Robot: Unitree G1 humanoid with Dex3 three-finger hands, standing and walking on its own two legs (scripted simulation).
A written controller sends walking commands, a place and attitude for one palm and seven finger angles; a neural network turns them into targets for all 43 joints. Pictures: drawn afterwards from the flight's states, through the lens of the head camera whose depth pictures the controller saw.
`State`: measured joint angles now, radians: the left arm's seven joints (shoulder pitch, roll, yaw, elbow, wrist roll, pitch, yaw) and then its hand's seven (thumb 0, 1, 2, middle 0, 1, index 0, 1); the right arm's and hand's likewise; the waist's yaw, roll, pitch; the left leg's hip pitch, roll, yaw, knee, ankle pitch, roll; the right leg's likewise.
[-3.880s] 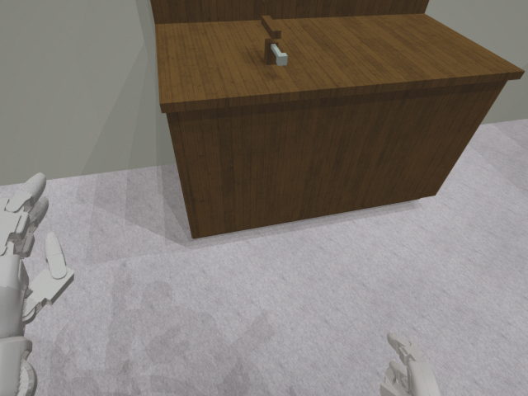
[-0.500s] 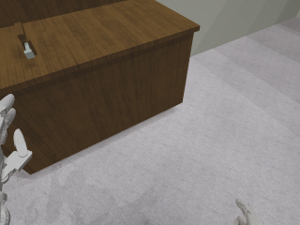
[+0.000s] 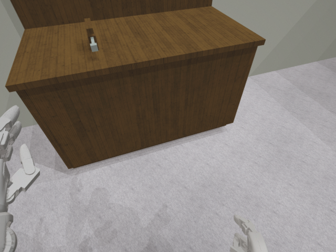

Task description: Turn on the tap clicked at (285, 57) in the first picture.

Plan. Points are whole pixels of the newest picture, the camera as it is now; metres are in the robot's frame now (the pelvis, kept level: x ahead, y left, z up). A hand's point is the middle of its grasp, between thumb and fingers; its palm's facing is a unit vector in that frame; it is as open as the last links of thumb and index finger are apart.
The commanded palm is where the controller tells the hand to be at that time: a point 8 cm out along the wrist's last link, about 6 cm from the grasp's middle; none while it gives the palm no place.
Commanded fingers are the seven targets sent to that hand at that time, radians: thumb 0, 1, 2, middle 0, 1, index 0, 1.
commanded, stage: take the last steps up to it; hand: left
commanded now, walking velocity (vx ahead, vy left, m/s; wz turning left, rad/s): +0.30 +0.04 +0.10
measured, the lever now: (94, 47) +0.89 +0.41 +0.07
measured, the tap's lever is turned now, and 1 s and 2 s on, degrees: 0 0 0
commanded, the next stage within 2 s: none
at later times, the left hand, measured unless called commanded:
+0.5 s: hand (30, 160) +0.23 +0.28 +0.16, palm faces +0.48 -0.81 -0.35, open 7.4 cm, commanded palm +0.18 +0.31 +0.18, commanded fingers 0.00 0.90 0.90 -0.20 -0.30 -0.20 -0.30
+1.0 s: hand (80, 127) +0.32 +0.22 +0.16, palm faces +0.43 -0.81 -0.39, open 7.4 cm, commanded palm +0.25 +0.27 +0.18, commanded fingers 0.00 0.90 0.90 -0.20 -0.30 -0.20 -0.30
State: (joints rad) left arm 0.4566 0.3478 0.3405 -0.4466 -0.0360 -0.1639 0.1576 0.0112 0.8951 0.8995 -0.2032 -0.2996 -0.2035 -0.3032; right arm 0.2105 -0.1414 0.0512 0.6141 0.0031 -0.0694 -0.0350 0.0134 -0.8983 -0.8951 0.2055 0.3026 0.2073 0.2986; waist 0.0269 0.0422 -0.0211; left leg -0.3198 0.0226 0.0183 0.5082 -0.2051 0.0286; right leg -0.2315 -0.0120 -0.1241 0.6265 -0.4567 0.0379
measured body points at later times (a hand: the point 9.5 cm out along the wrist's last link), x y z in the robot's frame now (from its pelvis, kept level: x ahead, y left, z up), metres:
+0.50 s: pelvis +0.03 +0.03 -0.01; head +0.04 +0.04 +0.44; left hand +0.20 +0.32 +0.18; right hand +0.19 -0.23 -0.09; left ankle +0.06 +0.13 -0.74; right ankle -0.03 -0.09 -0.71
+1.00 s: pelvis +0.11 -0.02 -0.01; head +0.14 -0.03 +0.44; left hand +0.30 +0.26 +0.18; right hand +0.28 -0.24 -0.12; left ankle +0.07 +0.11 -0.67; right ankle +0.13 -0.09 -0.74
